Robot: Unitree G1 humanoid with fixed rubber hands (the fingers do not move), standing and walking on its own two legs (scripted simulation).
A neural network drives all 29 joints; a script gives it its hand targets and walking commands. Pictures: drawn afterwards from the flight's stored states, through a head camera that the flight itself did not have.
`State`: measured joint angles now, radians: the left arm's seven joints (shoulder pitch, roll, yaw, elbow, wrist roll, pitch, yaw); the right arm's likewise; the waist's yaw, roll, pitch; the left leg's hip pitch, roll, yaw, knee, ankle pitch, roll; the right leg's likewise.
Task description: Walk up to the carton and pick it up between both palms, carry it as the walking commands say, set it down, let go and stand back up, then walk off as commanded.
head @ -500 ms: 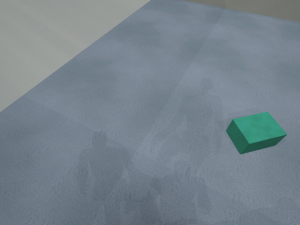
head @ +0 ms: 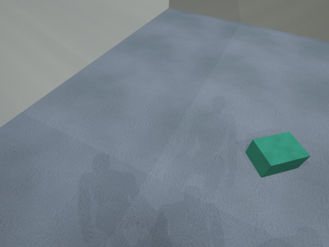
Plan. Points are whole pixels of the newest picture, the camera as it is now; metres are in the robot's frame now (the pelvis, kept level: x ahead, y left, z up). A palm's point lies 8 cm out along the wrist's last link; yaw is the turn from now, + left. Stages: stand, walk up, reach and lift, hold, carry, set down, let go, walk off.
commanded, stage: stand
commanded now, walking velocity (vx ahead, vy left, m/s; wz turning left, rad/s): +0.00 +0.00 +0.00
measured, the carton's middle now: (275, 153) +0.82 -0.80 -0.70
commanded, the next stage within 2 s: none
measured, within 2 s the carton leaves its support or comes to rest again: neither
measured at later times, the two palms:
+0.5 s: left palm out of the picture -0.03 +0.21 -0.15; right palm out of the picture -0.02 -0.20 -0.15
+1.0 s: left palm out of the picture +0.01 +0.26 -0.14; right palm out of the picture +0.00 -0.24 -0.14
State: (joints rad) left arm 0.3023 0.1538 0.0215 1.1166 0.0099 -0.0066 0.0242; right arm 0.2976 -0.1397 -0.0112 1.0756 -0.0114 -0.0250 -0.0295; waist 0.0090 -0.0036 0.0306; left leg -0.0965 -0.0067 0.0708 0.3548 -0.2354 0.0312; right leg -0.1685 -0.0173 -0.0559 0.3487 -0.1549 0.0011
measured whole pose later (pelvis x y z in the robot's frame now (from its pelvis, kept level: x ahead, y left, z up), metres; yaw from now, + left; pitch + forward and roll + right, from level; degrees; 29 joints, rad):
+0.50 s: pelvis +0.01 +0.01 +0.00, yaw +0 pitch -1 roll +0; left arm 0.31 0.12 0.00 1.19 0.01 -0.01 0.04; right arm 0.35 -0.11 0.00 1.14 -0.01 -0.03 -0.04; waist 0.00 0.00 0.03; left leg -0.09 -0.02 0.07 0.37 -0.26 0.04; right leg -0.17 -0.03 -0.05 0.37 -0.19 0.01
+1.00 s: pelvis +0.01 +0.01 +0.00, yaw +0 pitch -2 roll +0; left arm 0.27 0.21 0.03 1.10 0.02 -0.02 0.04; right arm 0.32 -0.20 -0.03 1.06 -0.02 -0.04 -0.05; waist 0.00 0.00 0.05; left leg -0.09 -0.02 0.07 0.39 -0.27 0.05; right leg -0.17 -0.04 -0.05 0.40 -0.20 0.02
